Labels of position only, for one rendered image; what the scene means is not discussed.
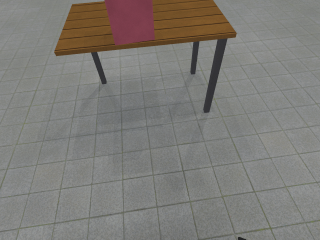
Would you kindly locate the carton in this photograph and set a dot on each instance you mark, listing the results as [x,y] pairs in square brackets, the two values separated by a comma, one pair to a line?
[131,21]

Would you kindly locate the table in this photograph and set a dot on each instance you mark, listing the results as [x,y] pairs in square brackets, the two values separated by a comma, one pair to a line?
[87,29]

